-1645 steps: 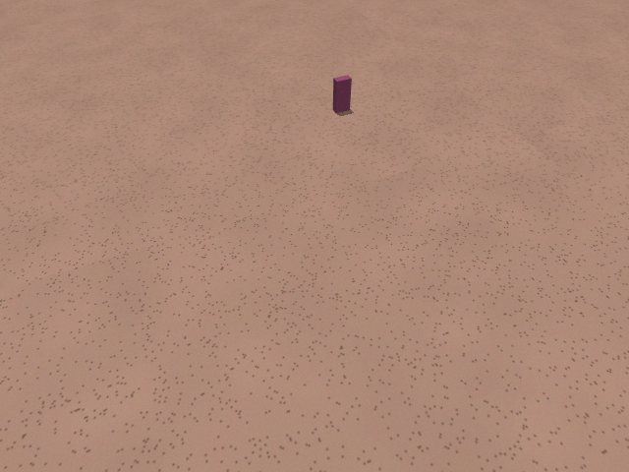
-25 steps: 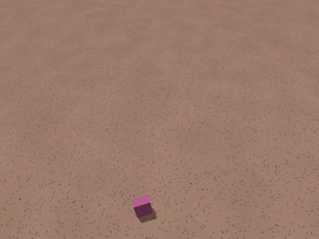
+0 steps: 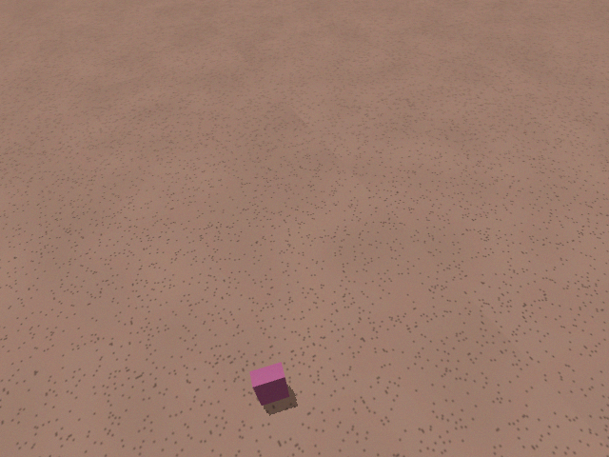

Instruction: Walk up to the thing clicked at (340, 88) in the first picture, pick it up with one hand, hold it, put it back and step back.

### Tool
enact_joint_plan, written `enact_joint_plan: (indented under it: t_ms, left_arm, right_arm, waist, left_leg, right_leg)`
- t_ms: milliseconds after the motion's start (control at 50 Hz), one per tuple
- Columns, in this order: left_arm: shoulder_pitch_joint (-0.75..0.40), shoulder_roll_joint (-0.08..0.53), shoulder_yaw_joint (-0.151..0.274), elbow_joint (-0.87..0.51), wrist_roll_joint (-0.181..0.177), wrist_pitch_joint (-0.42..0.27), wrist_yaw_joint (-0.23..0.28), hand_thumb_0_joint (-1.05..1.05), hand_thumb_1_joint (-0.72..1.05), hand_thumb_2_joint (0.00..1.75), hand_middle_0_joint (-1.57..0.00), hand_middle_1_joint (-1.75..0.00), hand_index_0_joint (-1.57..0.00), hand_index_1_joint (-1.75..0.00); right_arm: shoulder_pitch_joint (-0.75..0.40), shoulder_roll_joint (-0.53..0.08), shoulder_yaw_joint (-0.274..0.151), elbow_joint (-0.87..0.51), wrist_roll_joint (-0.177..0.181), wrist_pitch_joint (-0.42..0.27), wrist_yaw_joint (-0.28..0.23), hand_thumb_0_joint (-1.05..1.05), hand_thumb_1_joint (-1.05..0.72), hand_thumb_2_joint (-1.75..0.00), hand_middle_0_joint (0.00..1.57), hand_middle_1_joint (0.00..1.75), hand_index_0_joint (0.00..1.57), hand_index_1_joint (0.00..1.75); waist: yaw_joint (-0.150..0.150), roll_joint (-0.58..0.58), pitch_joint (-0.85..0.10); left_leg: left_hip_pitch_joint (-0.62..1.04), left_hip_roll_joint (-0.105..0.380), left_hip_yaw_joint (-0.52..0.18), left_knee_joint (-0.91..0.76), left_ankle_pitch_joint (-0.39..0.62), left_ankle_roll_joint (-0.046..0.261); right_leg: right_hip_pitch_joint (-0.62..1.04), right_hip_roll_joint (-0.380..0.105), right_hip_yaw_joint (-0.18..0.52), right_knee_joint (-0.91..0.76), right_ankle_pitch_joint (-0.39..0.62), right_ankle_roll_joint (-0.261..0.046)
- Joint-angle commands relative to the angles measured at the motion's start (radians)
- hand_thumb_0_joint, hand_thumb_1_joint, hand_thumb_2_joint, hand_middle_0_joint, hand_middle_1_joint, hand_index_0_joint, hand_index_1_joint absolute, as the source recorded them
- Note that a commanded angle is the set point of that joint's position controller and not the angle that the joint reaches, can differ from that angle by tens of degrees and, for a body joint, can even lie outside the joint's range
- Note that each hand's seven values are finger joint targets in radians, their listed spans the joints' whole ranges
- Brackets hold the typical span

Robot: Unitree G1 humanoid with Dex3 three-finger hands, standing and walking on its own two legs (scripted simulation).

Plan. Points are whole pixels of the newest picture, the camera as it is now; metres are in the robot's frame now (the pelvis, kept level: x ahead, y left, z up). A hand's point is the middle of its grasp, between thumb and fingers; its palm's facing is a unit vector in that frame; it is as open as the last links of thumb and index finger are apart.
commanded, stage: step back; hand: left
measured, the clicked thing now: (270, 385) +0.40 +0.14 -0.68
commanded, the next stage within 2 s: none
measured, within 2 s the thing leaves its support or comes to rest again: neither
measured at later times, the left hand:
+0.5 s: hand out of the picture +0.06 +0.33 -0.18, palm faces -0.06 -0.94 -0.34, open 7.4 cm
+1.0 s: hand out of the picture -0.06 +0.32 -0.15, palm faces -0.05 -0.91 -0.41, open 7.4 cm
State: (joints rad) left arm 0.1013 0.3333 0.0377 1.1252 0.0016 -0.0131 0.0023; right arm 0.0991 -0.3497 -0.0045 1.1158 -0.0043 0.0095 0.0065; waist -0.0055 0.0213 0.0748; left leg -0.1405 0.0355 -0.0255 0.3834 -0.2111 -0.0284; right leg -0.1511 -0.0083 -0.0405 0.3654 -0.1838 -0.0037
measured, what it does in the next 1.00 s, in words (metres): walks backwards: right foot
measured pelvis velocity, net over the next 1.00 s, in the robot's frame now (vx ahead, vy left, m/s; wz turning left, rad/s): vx -0.18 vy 0.06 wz -0.05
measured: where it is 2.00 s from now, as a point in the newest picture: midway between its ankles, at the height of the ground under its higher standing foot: outside the picture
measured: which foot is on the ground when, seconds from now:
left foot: down 0.00-0.76, up 0.78-1.00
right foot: down 0.00-0.26, up 0.28-0.70, down 0.72-1.00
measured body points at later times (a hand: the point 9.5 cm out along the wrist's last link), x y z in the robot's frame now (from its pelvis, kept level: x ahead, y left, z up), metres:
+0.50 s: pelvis -0.07 +0.08 -0.01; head +0.01 +0.11 +0.43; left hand +0.06 +0.38 -0.15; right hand -0.01 -0.23 -0.12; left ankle -0.06 +0.14 -0.75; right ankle -0.10 -0.07 -0.68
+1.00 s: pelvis -0.18 +0.06 -0.01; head -0.12 +0.05 +0.43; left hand -0.06 +0.36 -0.12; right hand -0.09 -0.26 -0.14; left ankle -0.23 +0.21 -0.68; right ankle -0.14 -0.04 -0.75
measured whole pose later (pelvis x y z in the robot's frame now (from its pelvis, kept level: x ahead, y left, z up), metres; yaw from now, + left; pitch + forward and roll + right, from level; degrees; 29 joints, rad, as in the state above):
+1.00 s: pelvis -0.18 +0.06 -0.01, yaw -3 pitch -1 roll +2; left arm 0.15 0.34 0.07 0.79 0.04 0.04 0.01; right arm 0.14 -0.40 -0.04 0.87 0.01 0.04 -0.02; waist 0.02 0.00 0.17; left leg -0.36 -0.10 -0.13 1.02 -0.52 -0.02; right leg -0.32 0.02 0.04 0.55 -0.22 -0.05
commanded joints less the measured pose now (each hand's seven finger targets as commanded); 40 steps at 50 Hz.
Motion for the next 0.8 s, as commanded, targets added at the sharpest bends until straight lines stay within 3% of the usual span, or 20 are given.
enact_joint_plan:
  t_ms: [0, 40, 80, 140, 180, 200, 220, 240, 260, 280, 360, 440, 520, 620, 680, 700, 720, 740, 760, 780]
  left_arm:
    - [-0.011, 0.310, 0.085, -0.114, -0.006, -0.004, 0.025, 0.00, 0.90, 0.90, -0.20, -0.30, -0.20, -0.30]
    - [-0.052, 0.309, 0.091, -0.166, 0.011, 0.000, 0.029, 0.00, 0.90, 0.90, -0.20, -0.30, -0.20, -0.30]
    - [-0.093, 0.303, 0.092, -0.211, 0.025, 0.007, 0.028, 0.00, 0.90, 0.90, -0.20, -0.30, -0.20, -0.30]
    - [-0.125, 0.274, 0.083, -0.252, 0.029, 0.019, 0.030, 0.00, 0.90, 0.90, -0.20, -0.30, -0.20, -0.30]
    - [-0.134, 0.280, 0.077, -0.277, 0.020, 0.036, 0.029, 0.00, 0.90, 0.90, -0.20, -0.30, -0.20, -0.30]
    - [-0.113, 0.252, 0.071, -0.281, 0.008, 0.048, 0.025, 0.00, 0.90, 0.90, -0.20, -0.30, -0.20, -0.30]
    - [-0.089, 0.198, 0.065, -0.293, -0.007, 0.057, 0.025, 0.00, 0.90, 0.90, -0.20, -0.30, -0.20, -0.30]
    - [-0.082, 0.176, 0.062, -0.290, -0.008, 0.065, 0.033, 0.00, 0.90, 0.90, -0.20, -0.30, -0.20, -0.30]
    - [-0.046, 0.195, 0.062, -0.280, 0.001, 0.072, 0.041, 0.00, 0.90, 0.90, -0.20, -0.30, -0.20, -0.30]
    - [-0.045, 0.198, 0.063, -0.276, 0.004, 0.073, 0.048, 0.00, 0.90, 0.90, -0.20, -0.30, -0.20, -0.30]
    - [0.019, 0.224, 0.068, -0.265, -0.007, 0.073, 0.042, 0.00, 0.90, 0.90, -0.20, -0.30, -0.20, -0.30]
    - [0.004, 0.214, 0.072, -0.291, 0.008, 0.057, 0.038, 0.00, 0.90, 0.90, -0.20, -0.30, -0.20, -0.30]
    - [-0.008, 0.211, 0.076, -0.317, 0.010, 0.052, 0.034, 0.00, 0.90, 0.90, -0.20, -0.30, -0.20, -0.30]
    - [0.081, 0.211, 0.084, -0.295, 0.023, 0.049, 0.021, 0.00, 0.90, 0.90, -0.20, -0.30, -0.20, -0.30]
    - [0.172, 0.203, 0.091, -0.269, 0.029, 0.042, 0.014, 0.00, 0.90, 0.90, -0.20, -0.30, -0.20, -0.30]
    - [0.186, 0.215, 0.095, -0.267, 0.033, 0.037, 0.014, 0.00, 0.90, 0.90, -0.20, -0.30, -0.20, -0.30]
    - [0.170, 0.254, 0.104, -0.286, 0.037, 0.031, 0.013, 0.00, 0.90, 0.90, -0.20, -0.30, -0.20, -0.30]
    - [0.112, 0.296, 0.113, -0.314, 0.030, 0.031, 0.009, 0.00, 0.90, 0.90, -0.20, -0.30, -0.20, -0.30]
    - [0.053, 0.339, 0.119, -0.353, 0.035, 0.026, 0.012, 0.00, 0.90, 0.90, -0.20, -0.30, -0.20, -0.30]
    - [0.017, 0.319, 0.116, -0.380, 0.038, 0.022, 0.017, 0.00, 0.90, 0.90, -0.20, -0.30, -0.20, -0.30]
  right_arm:
    - [0.001, -0.200, -0.057, -0.100, 0.010, 0.006, -0.013, 0.00, -0.90, -0.90, 0.20, 0.30, 0.20, 0.30]
    - [0.021, -0.199, -0.073, -0.123, 0.004, 0.025, -0.009, 0.00, -0.90, -0.90, 0.20, 0.30, 0.20, 0.30]
    - [0.068, -0.201, -0.078, -0.139, 0.004, 0.035, -0.003, 0.00, -0.90, -0.90, 0.20, 0.30, 0.20, 0.30]
    - [0.100, -0.207, -0.082, -0.160, 0.011, 0.030, -0.002, 0.00, -0.90, -0.90, 0.20, 0.30, 0.20, 0.30]
    - [0.131, -0.205, -0.086, -0.164, -0.003, 0.019, -0.006, 0.00, -0.90, -0.90, 0.20, 0.30, 0.20, 0.30]
    - [0.125, -0.216, -0.093, -0.169, -0.017, 0.011, -0.012, 0.00, -0.90, -0.90, 0.20, 0.30, 0.20, 0.30]
    - [0.113, -0.282, -0.111, -0.177, -0.036, 0.004, -0.017, 0.00, -0.90, -0.90, 0.20, 0.30, 0.20, 0.30]
    - [0.107, -0.337, -0.123, -0.189, -0.039, 0.000, -0.020, 0.00, -0.90, -0.90, 0.20, 0.30, 0.20, 0.30]
    - [0.099, -0.346, -0.124, -0.199, -0.033, -0.002, -0.024, 0.00, -0.90, -0.90, 0.20, 0.30, 0.20, 0.30]
    - [0.077, -0.360, -0.129, -0.221, -0.030, 0.000, -0.028, 0.00, -0.90, -0.90, 0.20, 0.30, 0.20, 0.30]
    - [-0.021, -0.244, -0.106, -0.258, -0.031, -0.005, -0.050, 0.00, -0.90, -0.90, 0.20, 0.30, 0.20, 0.30]
    - [0.061, -0.224, -0.112, -0.268, -0.017, -0.003, -0.057, 0.00, -0.90, -0.90, 0.20, 0.30, 0.20, 0.30]
    - [0.097, -0.245, -0.121, -0.281, -0.018, 0.002, -0.054, 0.00, -0.90, -0.90, 0.20, 0.30, 0.20, 0.30]
    - [0.019, -0.265, -0.123, -0.316, -0.015, 0.003, -0.044, 0.00, -0.90, -0.90, 0.20, 0.30, 0.20, 0.30]
    - [-0.039, -0.272, -0.121, -0.328, -0.006, 0.006, -0.038, 0.00, -0.90, -0.90, 0.20, 0.30, 0.20, 0.30]
    - [-0.045, -0.255, -0.115, -0.325, -0.001, 0.006, -0.034, 0.00, -0.90, -0.90, 0.20, 0.30, 0.20, 0.30]
    - [-0.041, -0.237, -0.109, -0.332, 0.005, 0.006, -0.033, 0.00, -0.90, -0.90, 0.20, 0.30, 0.20, 0.30]
    - [-0.063, -0.205, -0.101, -0.335, 0.006, 0.007, -0.031, 0.00, -0.90, -0.90, 0.20, 0.30, 0.20, 0.30]
    - [-0.052, -0.200, -0.103, -0.326, 0.002, 0.016, -0.036, 0.00, -0.90, -0.90, 0.20, 0.30, 0.20, 0.30]
    - [-0.014, -0.219, -0.108, -0.314, -0.002, 0.019, -0.036, 0.00, -0.90, -0.90, 0.20, 0.30, 0.20, 0.30]
  waist:
    - [0.001, -0.121, -0.098]
    - [-0.002, -0.185, -0.120]
    - [-0.022, -0.197, -0.135]
    - [-0.026, -0.198, -0.167]
    - [-0.041, -0.182, -0.162]
    - [-0.039, -0.074, -0.146]
    - [-0.020, 0.134, -0.136]
    - [-0.015, 0.189, -0.115]
    - [-0.014, 0.120, -0.121]
    - [-0.032, 0.185, -0.124]
    - [0.037, 0.130, -0.126]
    - [-0.014, 0.086, -0.126]
    - [-0.048, 0.096, -0.116]
    - [-0.015, 0.088, -0.137]
    - [0.033, 0.047, -0.156]
    - [0.040, -0.005, -0.157]
    - [0.030, -0.120, -0.160]
    - [0.033, -0.228, -0.081]
    - [0.044, -0.310, -0.041]
    - [0.021, -0.261, -0.014]
  left_leg:
    - [-0.096, -0.044, 0.016, 0.272, 0.114, 0.047]
    - [-0.141, -0.087, -0.014, 0.490, -0.294, 0.060]
    - [-0.144, -0.065, -0.044, 0.541, -0.326, 0.074]
    - [-0.158, -0.051, -0.021, 0.419, -0.224, 0.066]
    - [-0.114, -0.036, 0.006, 0.150, -0.024, 0.064]
    - [-0.076, 0.005, -0.047, 0.018, 0.214, 0.054]
    - [-0.014, 0.152, -0.268, -0.027, 0.509, 0.070]
    - [0.081, 0.228, -0.389, -0.015, 0.690, 0.117]
    - [0.041, 0.255, -0.345, 0.036, 0.774, 0.150]
    - [-0.014, 0.280, -0.408, -0.009, 0.670, 0.147]
    - [0.119, 0.132, -0.163, 0.063, 0.620, 0.083]
    - [0.196, 0.149, -0.160, 0.086, 0.638, 0.120]
    - [0.204, 0.194, -0.194, 0.092, 0.602, 0.172]
    - [0.060, 0.231, -0.246, 0.055, 0.343, 0.210]
    - [-0.059, 0.224, -0.226, 0.080, 0.227, 0.192]
    - [-0.102, 0.185, -0.199, 0.126, 0.186, 0.157]
    - [-0.170, 0.091, -0.131, 0.236, 0.091, 0.107]
    - [-0.248, -0.074, -0.031, 0.379, -0.111, 0.041]
    - [-0.243, -0.145, -0.036, 0.616, -0.385, 0.019]
    - [-0.237, -0.130, -0.110, 0.737, -0.403, 0.016]
  right_leg:
    - [0.031, -0.256, 0.225, -0.013, 0.480, -0.164]
    - [-0.019, -0.341, 0.288, -0.014, 0.465, -0.249]
    - [-0.068, -0.342, 0.247, 0.033, 0.449, -0.258]
    - [-0.029, -0.274, 0.185, 0.113, 0.423, -0.195]
    - [-0.019, -0.230, 0.165, 0.215, 0.336, -0.130]
    - [-0.052, -0.161, 0.120, 0.306, 0.242, -0.087]
    - [-0.185, -0.004, 0.077, 0.468, -0.011, -0.040]
    - [-0.350, 0.126, 0.143, 0.564, -0.407, -0.028]
    - [-0.326, 0.111, 0.220, 0.661, -0.455, -0.025]
    - [-0.321, 0.124, 0.253, 0.720, -0.454, -0.025]
    - [-0.381, 0.106, 0.247, 0.768, -0.240, -0.019]
    - [-0.362, 0.095, 0.204, 0.671, -0.253, 0.022]
    - [-0.313, 0.058, 0.170, 0.492, -0.298, 0.019]
    - [-0.161, 0.031, 0.112, 0.344, -0.255, -0.011]
    - [-0.022, 0.025, 0.102, 0.186, -0.115, -0.049]
    - [0.005, 0.001, 0.160, 0.149, -0.019, -0.072]
    - [0.022, -0.099, 0.302, 0.097, 0.098, -0.132]
    - [-0.041, -0.233, 0.470, 0.011, 0.172, -0.238]
    - [-0.161, -0.369, 0.597, -0.046, 0.215, -0.337]
    - [-0.207, -0.381, 0.608, -0.042, 0.272, -0.345]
